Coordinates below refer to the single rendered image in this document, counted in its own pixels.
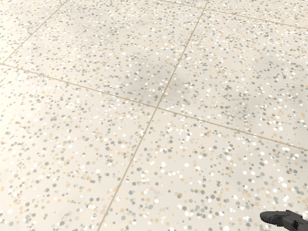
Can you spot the right robot hand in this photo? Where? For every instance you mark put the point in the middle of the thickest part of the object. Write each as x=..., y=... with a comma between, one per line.
x=287, y=219

